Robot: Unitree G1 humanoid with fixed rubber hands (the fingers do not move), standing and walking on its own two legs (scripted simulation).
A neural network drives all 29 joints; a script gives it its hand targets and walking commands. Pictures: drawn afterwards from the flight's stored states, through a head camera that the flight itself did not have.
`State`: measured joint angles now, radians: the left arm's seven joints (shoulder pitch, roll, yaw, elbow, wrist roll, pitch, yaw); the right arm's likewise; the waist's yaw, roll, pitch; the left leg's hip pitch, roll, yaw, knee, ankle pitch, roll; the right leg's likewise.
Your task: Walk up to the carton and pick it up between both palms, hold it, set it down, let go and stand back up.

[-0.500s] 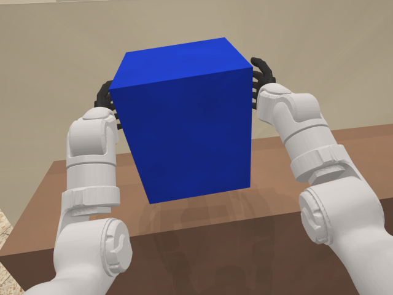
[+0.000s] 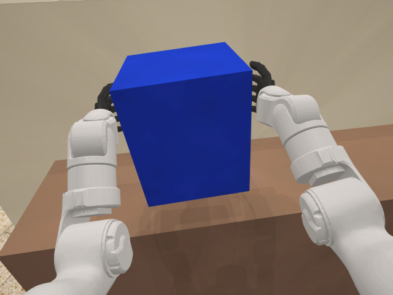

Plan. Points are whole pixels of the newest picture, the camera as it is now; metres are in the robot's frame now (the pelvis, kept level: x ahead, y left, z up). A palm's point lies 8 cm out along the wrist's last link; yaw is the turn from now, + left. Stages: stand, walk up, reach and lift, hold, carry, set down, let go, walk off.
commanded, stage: hold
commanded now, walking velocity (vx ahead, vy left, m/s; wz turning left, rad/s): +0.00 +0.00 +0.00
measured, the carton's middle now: (187, 122) +0.40 +0.00 +0.25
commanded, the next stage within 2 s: none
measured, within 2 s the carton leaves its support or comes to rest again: neither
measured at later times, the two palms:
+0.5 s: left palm (103, 115) +0.37 +0.15 +0.29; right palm (263, 96) +0.37 -0.15 +0.31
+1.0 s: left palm (105, 121) +0.37 +0.15 +0.28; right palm (263, 97) +0.37 -0.15 +0.31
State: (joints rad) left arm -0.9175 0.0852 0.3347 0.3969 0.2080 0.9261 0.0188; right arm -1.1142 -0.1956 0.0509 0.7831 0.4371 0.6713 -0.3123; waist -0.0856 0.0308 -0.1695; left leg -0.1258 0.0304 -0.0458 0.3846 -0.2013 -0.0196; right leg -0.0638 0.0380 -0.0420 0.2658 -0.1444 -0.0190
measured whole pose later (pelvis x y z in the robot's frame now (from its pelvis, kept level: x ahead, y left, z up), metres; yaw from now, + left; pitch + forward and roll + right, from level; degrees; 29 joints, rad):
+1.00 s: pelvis +0.00 +0.00 +0.00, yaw +0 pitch -3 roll -2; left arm -0.89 0.09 0.32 0.35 0.20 0.93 0.03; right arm -1.10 -0.20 0.06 0.75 0.46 0.68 -0.32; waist -0.09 0.02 -0.17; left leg -0.13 0.03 -0.07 0.39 -0.21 -0.02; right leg -0.07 0.05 -0.02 0.26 -0.15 -0.02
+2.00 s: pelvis +0.00 +0.00 +0.00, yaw +0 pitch -2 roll -2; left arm -0.95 0.11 0.32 0.44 0.18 0.90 0.04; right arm -1.12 -0.19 0.02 0.79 0.43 0.67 -0.31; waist -0.07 0.02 -0.20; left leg -0.16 0.02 -0.08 0.39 -0.20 -0.02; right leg -0.09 0.05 -0.01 0.27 -0.14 -0.02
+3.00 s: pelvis +0.00 +0.01 +0.00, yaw +0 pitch -1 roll -2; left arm -0.93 0.10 0.32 0.44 0.18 0.88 0.04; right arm -1.12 -0.20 0.04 0.83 0.45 0.66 -0.32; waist -0.09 0.00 -0.20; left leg -0.18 0.01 -0.09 0.41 -0.20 -0.01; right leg -0.11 0.05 0.00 0.27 -0.14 -0.01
